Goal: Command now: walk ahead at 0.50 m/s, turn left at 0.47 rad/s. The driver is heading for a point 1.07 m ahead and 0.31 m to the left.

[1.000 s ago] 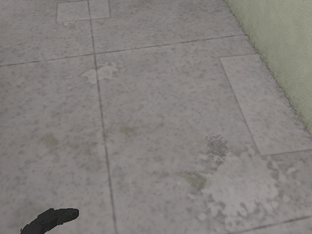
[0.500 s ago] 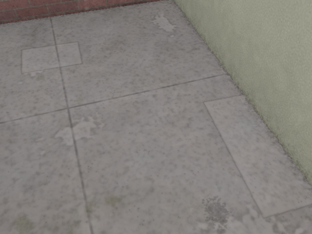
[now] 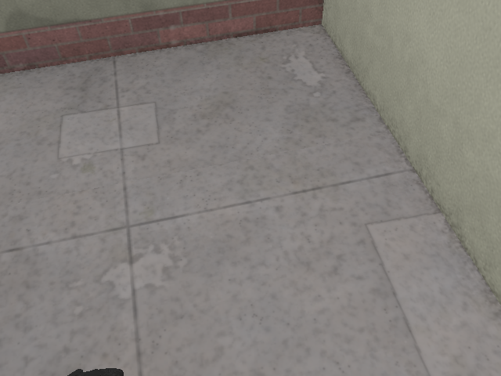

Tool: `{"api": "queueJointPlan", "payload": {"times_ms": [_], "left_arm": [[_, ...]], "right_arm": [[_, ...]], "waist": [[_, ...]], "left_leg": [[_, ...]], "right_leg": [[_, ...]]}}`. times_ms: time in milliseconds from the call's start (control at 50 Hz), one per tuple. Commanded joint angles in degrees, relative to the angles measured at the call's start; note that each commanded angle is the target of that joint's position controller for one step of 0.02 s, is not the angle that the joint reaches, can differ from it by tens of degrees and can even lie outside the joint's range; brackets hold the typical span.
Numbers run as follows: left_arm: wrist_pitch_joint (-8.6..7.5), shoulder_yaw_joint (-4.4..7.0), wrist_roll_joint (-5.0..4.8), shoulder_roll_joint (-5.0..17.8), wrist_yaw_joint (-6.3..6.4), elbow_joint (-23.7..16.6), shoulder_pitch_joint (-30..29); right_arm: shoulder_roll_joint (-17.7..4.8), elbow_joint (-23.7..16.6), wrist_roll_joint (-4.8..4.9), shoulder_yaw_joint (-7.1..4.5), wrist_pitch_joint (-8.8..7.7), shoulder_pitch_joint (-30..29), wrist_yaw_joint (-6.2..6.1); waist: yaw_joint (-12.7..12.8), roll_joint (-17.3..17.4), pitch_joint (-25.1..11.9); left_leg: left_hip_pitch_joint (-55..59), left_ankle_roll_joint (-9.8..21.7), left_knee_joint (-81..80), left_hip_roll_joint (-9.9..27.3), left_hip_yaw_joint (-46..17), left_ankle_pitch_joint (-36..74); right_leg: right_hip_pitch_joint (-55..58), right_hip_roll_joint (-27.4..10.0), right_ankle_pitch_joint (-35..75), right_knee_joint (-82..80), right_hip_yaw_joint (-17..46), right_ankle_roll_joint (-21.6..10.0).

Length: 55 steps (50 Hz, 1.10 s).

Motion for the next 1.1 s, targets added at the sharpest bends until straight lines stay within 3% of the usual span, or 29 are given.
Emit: {"api": "queueJointPlan", "payload": {"times_ms": [20, 100, 180, 300, 340, 360, 380, 400, 420, 440, 460, 480, 500, 520, 560, 620, 700, 800, 840, 860, 880, 900, 920, 940, 960, 980, 1000, 1040, 1100], "left_arm": [[-0.24, 1.90, 0.40, 5.3, 0.09, -0.1, 5.7], [-1.00, 2.79, 0.29, 6.9, 0.35, 2.7, 5.5], [-0.48, 3.49, 0.15, 9.4, 1.03, 4.9, 6.4], [0.83, 4.57, -1.45, 13.0, 1.24, 7.7, 9.9], [1.47, 5.05, -1.96, 14.8, 1.38, 7.9, 9.7], [1.89, 5.26, -2.29, 15.6, 1.53, 8.0, 9.3], [2.22, 4.97, -2.45, 15.2, 1.69, 7.8, 9.1], [2.01, 3.96, -0.97, 12.8, 1.93, 6.8, 9.9], [0.46, 1.10, 1.14, 4.7, 1.11, 3.0, 14.8], [-1.65, 1.76, -0.88, 9.3, 0.42, 2.7, 8.7], [-2.42, 2.29, -2.70, 11.3, 0.20, 1.2, 3.9], [-2.79, 1.87, -1.79, 10.4, 0.67, 1.2, 3.2], [-2.67, 2.15, -0.19, 10.6, 1.15, 1.7, 3.1], [-2.01, 2.51, 0.21, 10.9, 1.14, 1.8, 4.2], [-0.65, 2.46, 0.54, 9.9, 1.04, 1.9, 4.7], [0.17, 1.64, 0.99, 7.8, 1.13, 0.7, -0.2], [-0.24, 0.66, 0.27, 6.0, 0.17, -1.1, -9.1], [-1.32, 1.19, -0.45, 8.1, -1.34, -2.1, -12.3], [-1.70, 1.69, -0.48, 9.0, -1.43, -1.9, -9.8], [-1.90, 2.30, -0.24, 9.8, -1.20, -0.8, -5.7], [-2.15, 3.11, 0.48, 11.6, -0.93, 0.4, 0.9], [-2.10, 4.07, 0.98, 15.4, -0.75, 1.3, 10.1], [-1.39, 4.77, 0.46, 17.3, -1.36, 4.3, 14.9], [-1.17, 3.57, -1.30, 12.3, -1.42, 3.8, 14.3], [-0.71, 2.77, -1.24, 9.9, -1.08, 3.3, 10.8], [-0.28, 2.23, -0.45, 9.3, -0.98, 2.8, 8.0], [-0.13, 1.83, -0.05, 8.3, -0.96, 3.0, 6.4], [-0.40, 1.22, 0.22, 7.0, -0.94, 3.5, 5.7], [-0.57, 1.65, -0.56, 9.3, -0.63, 5.3, 7.4]], "right_arm": [[-4.2, -6.7, -0.29, -1.50, -0.25, -4.4, 0.22], [-1.7, -8.2, -0.47, -1.12, 1.32, -6.7, 0.60], [-0.9, -9.8, -0.50, -0.49, 1.35, -12.5, 1.78], [-1.9, -14.1, -0.32, -0.49, 1.46, -21.7, 3.63], [-3.5, -14.7, -0.65, -1.36, 1.73, -20.0, 3.84], [-4.8, -13.9, -0.75, -2.27, 1.91, -15.7, 3.76], [-7.6, -11.4, -0.62, -3.95, 2.02, -6.3, 3.41], [-12.6, -9.3, -0.41, -6.00, 2.42, 3.5, 2.29], [-19.1, -10.0, 0.09, -6.36, 1.59, 1.0, 2.13], [-14.1, -11.4, -0.27, -4.94, 0.90, 3.8, 2.24], [-11.0, -10.7, -0.81, -3.97, 0.23, 1.9, 2.34], [-9.4, -11.1, -0.56, -3.41, -0.06, -1.7, 2.22], [-7.6, -11.8, -0.69, -2.83, -0.03, -5.7, 2.09], [-6.4, -12.7, -1.37, -2.33, -0.13, -7.8, 1.88], [-6.3, -12.5, -1.34, -2.28, -0.47, -8.6, 1.53], [-7.9, -10.9, -0.86, -2.69, -0.62, -6.0, 0.40], [-8.2, -9.1, -0.25, -2.85, -0.10, -2.7, -0.31], [-7.4, -6.8, -0.16, -2.63, 0.23, 1.2, -0.46], [-7.7, -6.7, -0.40, -2.81, 0.55, 0.7, -0.50], [-7.2, -7.0, -0.45, -2.63, 0.69, -0.1, -0.44], [-5.4, -7.8, -0.74, -1.95, 0.57, -1.0, -0.23], [-3.0, -8.8, -1.78, -1.00, 0.27, 1.3, -0.34], [-1.3, -8.1, 0.02, -0.33, -0.31, 9.0, -0.41], [-6.2, -7.5, 0.47, -1.10, -0.57, 6.0, -0.41], [-8.0, -8.8, 0.27, -1.53, -0.58, -1.3, -0.25], [-7.2, -9.9, -0.62, -1.32, -0.68, -5.4, -0.24], [-6.3, -10.5, -1.32, -1.36, -0.91, -6.9, -0.06], [-4.4, -10.2, -1.15, -1.18, -0.85, -5.5, 0.25], [-2.6, -11.0, -1.48, -0.48, -0.64, -8.1, 0.22]], "waist": [[3.3, -8.6, -0.2], [1.7, -6.5, 1.7], [3.1, -5.8, 2.6], [5.7, -5.8, 5.2], [3.8, -7.4, 3.2], [1.0, -8.0, 0.6], [-3.8, -6.7, -3.9], [-7.6, -0.6, -9.1], [-0.1, 15.1, -14.3], [-5.0, 8.0, -20.0], [-5.0, 5.5, -12.4], [-2.5, 0.9, -8.3], [0.0, -0.5, -5.3], [2.1, 0.7, -4.4], [3.5, 0.7, -3.4], [2.6, 0.1, -0.9], [-0.8, 2.6, 0.5], [-2.3, 3.8, 1.1], [-0.8, 5.4, 1.0], [1.5, 5.5, -0.6], [4.7, 4.2, -5.8], [6.9, -4.1, -14.4], [4.7, -22.4, -18.2], [6.3, -14.7, -12.6], [7.1, -8.8, -5.1], [6.0, -4.6, -1.3], [4.5, -4.1, 1.0], [2.5, -7.0, 0.6], [2.6, -6.9, 1.1]], "left_leg": [[-20.0, -0.3, 4.7, 6.5, -2.6, 6.4], [-19.8, -1.5, -0.5, 6.9, -2.1, 11.5], [-18.2, -1.5, -12.7, 6.8, 0.1, 21.8], [-15.1, 1.8, -25.1, 5.2, 5.3, 19.3], [-9.1, 4.1, -26.7, 1.9, 8.8, 13.1], [-2.6, 5.6, -28.4, -0.8, 10.9, 11.5], [10.5, 7.6, -32.3, -3.9, 11.9, 14.7], [28.8, 10.9, -33.1, 1.9, 0.8, 16.9], [45.0, 21.8, -40.5, 16.7, -33.2, 6.0], [46.4, 22.0, -48.1, 18.8, -42.4, 0.6], [41.3, 19.2, -48.4, 17.4, -34.3, 5.9], [32.8, 17.4, -47.8, 15.1, -27.5, 11.8], [24.8, 15.9, -48.2, 12.8, -22.1, 18.0], [19.6, 15.6, -49.4, 11.4, -19.3, 22.4], [14.5, 16.0, -51.1, 10.0, -16.7, 26.9], [10.7, 15.2, -51.7, 8.1, -12.7, 30.4], [8.9, 11.9, -50.5, 4.9, -10.7, 23.6], [15.8, 10.9, -45.9, 8.7, -16.1, 19.8], [18.2, 10.0, -42.9, 9.5, -17.6, 24.2], [18.4, 8.9, -39.0, 7.8, -16.8, 30.8], [15.8, 7.2, -30.0, 4.8, -14.2, 34.4], [4.9, 4.4, -13.0, -0.3, -9.3, 21.8], [-13.8, 0.6, 3.5, -6.7, -5.2, -8.5], [-20.7, 0.5, 9.6, -3.2, -8.1, -8.0], [-22.5, 0.5, 10.2, -1.0, -6.2, -2.5], [-20.9, 0.5, 8.2, 1.3, -3.9, 1.6], [-19.4, 0.5, 4.7, 3.2, -3.0, 4.4], [-14.8, 0.1, 0.1, 5.0, -1.6, 6.7], [-15.9, -1.2, -7.3, 5.9, 0.5, 9.4]], "right_leg": [[17.3, -16.4, 2.7, -16.9, 17.8, -10.0], [13.9, -16.0, 14.4, -20.0, 8.0, -10.1], [14.8, -15.0, 16.6, -20.2, 0.0, -8.6], [21.4, -17.1, 18.2, -17.5, -5.6, -6.0], [23.4, -17.2, 34.8, -11.1, -7.8, -4.8], [23.5, -16.4, 44.3, -4.0, -9.3, -4.0], [19.8, -14.1, 47.1, 7.9, -11.3, -2.5], [4.9, -11.7, 30.2, 26.2, -11.6, 0.4], [-20.0, -0.1, -21.1, 46.1, -5.1, 3.6], [-25.3, -0.4, -21.2, 51.3, 6.7, 2.4], [-29.1, -2.5, -15.4, 50.6, 6.3, 1.2], [-26.6, -5.0, -10.3, 46.0, 6.3, 0.6], [-22.5, -6.7, -7.7, 41.3, 6.3, 0.9], [-18.3, -7.7, -5.9, 39.0, 6.8, 1.2], [-15.8, -7.4, -4.6, 35.0, 6.0, 2.5], [-16.6, -5.8, 2.5, 25.3, 4.8, 4.5], [-11.6, -2.1, 15.2, 8.2, 4.4, 4.6], [-8.7, -1.2, 14.2, 0.3, 5.2, 2.3], [-5.3, -0.7, 9.2, -1.5, 4.1, 0.4], [0.5, 0.5, 8.6, -3.9, 2.6, -1.1], [11.6, -2.7, 9.8, -2.9, 5.1, -3.8], [28.9, -12.7, 11.2, -0.8, 17.4, -8.9], [41.8, -22.2, -3.6, -8.9, 42.8, -17.1], [39.0, -21.9, -16.4, -12.3, 45.9, -15.8], [31.5, -19.9, -15.3, -13.2, 37.3, -13.6], [24.1, -17.7, -9.2, -14.3, 31.2, -12.6], [19.3, -15.7, -3.7, -15.7, 27.3, -12.4], [15.2, -12.6, 3.6, -17.7, 21.6, -11.6], [14.1, -12.3, 12.5, -19.6, 16.4, -12.7]]}}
